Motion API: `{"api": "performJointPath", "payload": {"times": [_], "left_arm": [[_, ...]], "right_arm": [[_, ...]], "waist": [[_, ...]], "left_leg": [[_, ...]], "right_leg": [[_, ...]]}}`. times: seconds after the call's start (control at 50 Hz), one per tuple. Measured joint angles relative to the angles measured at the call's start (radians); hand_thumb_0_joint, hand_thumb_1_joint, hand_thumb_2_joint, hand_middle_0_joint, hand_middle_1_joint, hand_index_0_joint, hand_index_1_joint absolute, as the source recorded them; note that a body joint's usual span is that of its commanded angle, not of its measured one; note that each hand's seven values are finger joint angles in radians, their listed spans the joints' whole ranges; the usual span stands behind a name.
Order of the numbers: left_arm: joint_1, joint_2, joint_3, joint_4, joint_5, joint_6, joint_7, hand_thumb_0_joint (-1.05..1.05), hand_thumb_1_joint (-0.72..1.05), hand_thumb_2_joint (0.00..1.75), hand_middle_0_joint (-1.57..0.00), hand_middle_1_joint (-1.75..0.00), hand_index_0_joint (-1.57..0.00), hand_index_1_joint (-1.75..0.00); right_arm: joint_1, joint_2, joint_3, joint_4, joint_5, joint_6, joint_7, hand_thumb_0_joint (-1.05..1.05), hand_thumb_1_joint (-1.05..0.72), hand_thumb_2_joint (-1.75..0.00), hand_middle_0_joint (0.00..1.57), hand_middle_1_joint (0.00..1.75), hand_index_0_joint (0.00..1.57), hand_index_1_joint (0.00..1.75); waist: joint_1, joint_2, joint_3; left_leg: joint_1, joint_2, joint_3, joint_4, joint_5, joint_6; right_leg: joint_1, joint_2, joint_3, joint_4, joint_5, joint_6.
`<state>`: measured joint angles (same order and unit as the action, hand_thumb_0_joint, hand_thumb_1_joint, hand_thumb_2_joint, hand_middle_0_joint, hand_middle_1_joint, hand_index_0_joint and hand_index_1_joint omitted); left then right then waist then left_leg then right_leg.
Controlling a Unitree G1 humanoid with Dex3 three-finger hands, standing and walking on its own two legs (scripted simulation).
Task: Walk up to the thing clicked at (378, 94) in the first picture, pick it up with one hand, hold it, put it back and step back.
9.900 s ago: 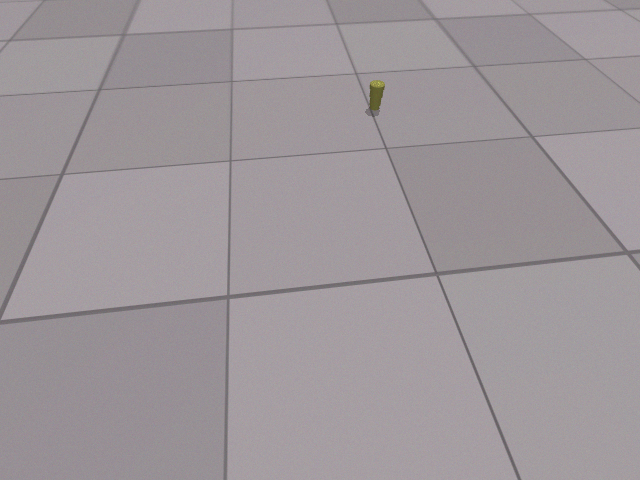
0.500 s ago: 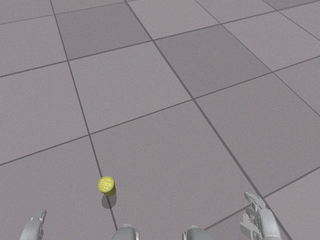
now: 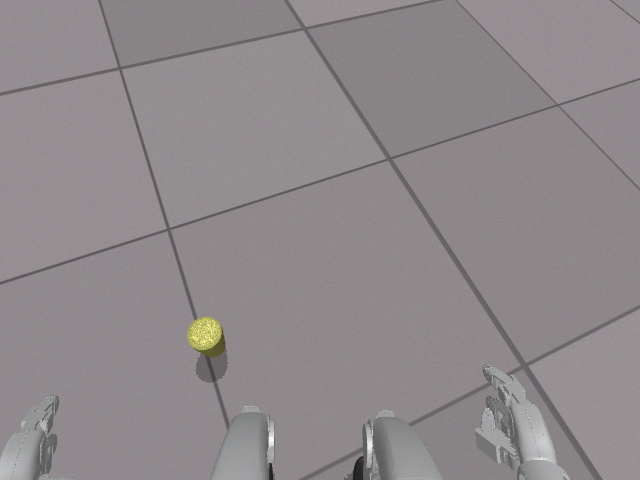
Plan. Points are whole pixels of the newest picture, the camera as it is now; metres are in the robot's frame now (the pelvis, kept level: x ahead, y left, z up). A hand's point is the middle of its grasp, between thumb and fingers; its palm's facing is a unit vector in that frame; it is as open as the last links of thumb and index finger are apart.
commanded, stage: go down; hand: left
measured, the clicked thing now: (210, 340) +0.42 +0.26 -0.59
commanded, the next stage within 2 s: approach in 1.72 s
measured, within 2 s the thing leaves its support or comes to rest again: neither
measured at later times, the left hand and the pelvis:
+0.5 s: hand (60, 398) +0.24 +0.39 -0.19, palm faces +0.26 -0.94 -0.19, open 17.4 cm; pelvis -0.05 +0.00 -0.15, yaw -2 degrees
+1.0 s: hand (61, 374) +0.28 +0.42 -0.24, palm faces +0.28 -0.95 -0.11, open 17.4 cm; pelvis -0.07 +0.00 -0.24, yaw -5 degrees
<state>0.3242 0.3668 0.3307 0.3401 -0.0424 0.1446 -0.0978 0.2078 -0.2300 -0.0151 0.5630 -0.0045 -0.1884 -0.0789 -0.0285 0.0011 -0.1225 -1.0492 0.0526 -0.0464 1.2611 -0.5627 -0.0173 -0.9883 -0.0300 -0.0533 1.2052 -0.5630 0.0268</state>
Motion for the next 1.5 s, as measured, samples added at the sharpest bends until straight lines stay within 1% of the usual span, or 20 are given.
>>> {"api": "performJointPath", "payload": {"times": [0.06,0.12,0.22,0.3,0.34,0.42,0.52,0.6,0.7,0.8,0.9,1.14,1.32,1.5], "left_arm": [[-0.037,0.012,0.027,0.051,-0.014,-0.052,-0.014,-0.01,-0.53,0.05,-0.09,-0.08,-0.1,-0.07],[-0.101,0.037,0.065,0.127,-0.03,-0.129,-0.05,-0.01,-0.51,0.05,-0.08,-0.07,-0.1,-0.07],[-0.236,0.101,0.155,0.255,-0.07,-0.278,-0.15,-0.01,-0.47,0.05,-0.07,-0.05,-0.08,-0.05],[-0.342,0.166,0.235,0.361,-0.106,-0.373,-0.233,-0.01,-0.47,0.05,-0.06,-0.04,-0.07,-0.04],[-0.384,0.195,0.27,0.417,-0.123,-0.406,-0.275,-0.01,-0.47,0.05,-0.06,-0.04,-0.07,-0.04],[-0.453,0.243,0.329,0.499,-0.14,-0.461,-0.362,-0.01,-0.5,0.06,-0.04,-0.05,-0.06,-0.04],[-0.544,0.296,0.397,0.576,-0.159,-0.514,-0.442,-0.01,-0.52,0.08,-0.03,-0.06,-0.05,-0.05],[-0.614,0.342,0.441,0.621,-0.164,-0.53,-0.488,-0.01,-0.53,0.09,-0.03,-0.07,-0.04,-0.06],[-0.665,0.396,0.483,0.656,-0.172,-0.527,-0.531,-0.01,-0.53,0.1,-0.03,-0.08,-0.05,-0.07],[-0.696,0.434,0.516,0.68,-0.184,-0.522,-0.558,-0.01,-0.55,0.1,-0.03,-0.1,-0.05,-0.09],[-0.724,0.464,0.542,0.696,-0.186,-0.52,-0.571,-0.01,-0.56,0.11,-0.03,-0.11,-0.05,-0.1],[-0.784,0.525,0.578,0.73,-0.193,-0.524,-0.6,-0.02,-0.55,0.12,-0.02,-0.12,-0.05,-0.11],[-0.812,0.555,0.607,0.759,-0.199,-0.529,-0.618,-0.02,-0.56,0.13,-0.02,-0.13,-0.05,-0.12],[-0.83,0.581,0.626,0.776,-0.205,-0.536,-0.632,-0.02,-0.56,0.13,-0.02,-0.14,-0.05,-0.12]], "right_arm": [[-0.008,-0.007,0.001,0.002,0.0,-0.01,0.003,0.01,-0.92,-0.9,0.2,0.3,0.21,0.3],[-0.022,-0.019,0.003,0.01,-0.001,-0.024,0.005,0.01,-0.93,-0.9,0.2,0.3,0.21,0.3],[-0.058,-0.046,0.007,0.027,0.0,-0.032,0.006,0.01,-0.93,-0.9,0.2,0.3,0.21,0.3],[-0.088,-0.061,0.012,0.044,0.0,-0.026,0.009,0.01,-0.93,-0.9,0.2,0.3,0.21,0.3],[-0.099,-0.068,0.015,0.052,-0.002,-0.023,0.011,0.01,-0.92,-0.9,0.2,0.3,0.21,0.3],[-0.112,-0.08,0.026,0.074,-0.01,-0.019,0.013,0.01,-0.91,-0.9,0.2,0.3,0.21,0.3],[-0.122,-0.086,0.043,0.101,-0.02,-0.016,0.01,0.01,-0.9,-0.89,0.2,0.3,0.21,0.3],[-0.127,-0.084,0.059,0.113,-0.027,-0.012,0.005,0.01,-0.89,-0.89,0.2,0.3,0.21,0.3],[-0.126,-0.088,0.078,0.12,-0.03,-0.01,0.003,0.01,-0.89,-0.89,0.2,0.3,0.21,0.3],[-0.124,-0.098,0.09,0.129,-0.031,-0.009,0.003,0.01,-0.88,-0.89,0.2,0.3,0.21,0.3],[-0.126,-0.108,0.095,0.136,-0.034,-0.01,0.003,0.01,-0.88,-0.89,0.2,0.3,0.21,0.3],[-0.139,-0.123,0.109,0.141,-0.044,-0.018,0.001,0.0,-0.89,-0.9,0.2,0.3,0.21,0.3],[-0.146,-0.129,0.121,0.139,-0.05,-0.017,0.006,0.0,-0.89,-0.9,0.2,0.3,0.21,0.3],[-0.148,-0.131,0.133,0.142,-0.056,-0.015,0.011,0.0,-0.89,-0.9,0.2,0.3,0.21,0.3]], "waist": [[0.003,-0.003,-0.005],[0.007,-0.012,-0.017],[0.011,-0.028,-0.034],[0.012,-0.035,-0.04],[0.013,-0.035,-0.043],[0.018,-0.032,-0.042],[0.021,-0.033,-0.033],[0.016,-0.035,-0.02],[0.005,-0.034,-0.009],[-0.002,-0.034,-0.003],[-0.003,-0.039,0.008],[-0.005,-0.051,0.028],[-0.007,-0.052,0.041],[-0.009,-0.057,0.055]], "left_leg": [[-0.055,-0.002,0.0,0.041,-0.008,0.002],[-0.135,-0.004,0.0,0.103,-0.021,0.002],[-0.296,-0.006,-0.006,0.24,-0.053,0.0],[-0.418,-0.005,-0.016,0.346,-0.075,-0.004],[-0.476,-0.004,-0.021,0.393,-0.084,-0.004],[-0.58,-0.004,-0.032,0.477,-0.095,-0.005],[-0.689,-0.006,-0.045,0.571,-0.102,-0.007],[-0.76,-0.006,-0.056,0.636,-0.106,-0.009],[-0.828,-0.004,-0.069,0.702,-0.11,-0.011],[-0.881,-0.004,-0.077,0.758,-0.114,-0.01],[-0.925,-0.004,-0.084,0.806,-0.116,-0.009],[-1.003,-0.008,-0.096,0.897,-0.119,-0.009],[-1.046,-0.011,-0.102,0.948,-0.122,-0.011],[-1.077,-0.015,-0.109,0.988,-0.124,-0.011]], "right_leg": [[-0.057,-0.002,0.002,0.045,-0.01,0.0],[-0.14,-0.004,0.007,0.113,-0.027,0.0],[-0.301,-0.006,0.01,0.257,-0.063,-0.001],[-0.422,-0.004,0.009,0.362,-0.087,-0.003],[-0.478,-0.003,0.007,0.408,-0.096,-0.004],[-0.577,0.0,0.003,0.488,-0.107,-0.005],[-0.683,0.001,-0.001,0.58,-0.116,-0.006],[-0.75,0.004,-0.006,0.641,-0.118,-0.007],[-0.815,0.01,-0.012,0.699,-0.119,-0.007],[-0.865,0.013,-0.014,0.75,-0.121,-0.005],[-0.907,0.017,-0.016,0.795,-0.12,-0.003],[-0.981,0.02,-0.018,0.88,-0.123,0.0],[-1.023,0.021,-0.018,0.931,-0.126,0.001],[-1.05,0.021,-0.02,0.969,-0.13,0.003]]}}
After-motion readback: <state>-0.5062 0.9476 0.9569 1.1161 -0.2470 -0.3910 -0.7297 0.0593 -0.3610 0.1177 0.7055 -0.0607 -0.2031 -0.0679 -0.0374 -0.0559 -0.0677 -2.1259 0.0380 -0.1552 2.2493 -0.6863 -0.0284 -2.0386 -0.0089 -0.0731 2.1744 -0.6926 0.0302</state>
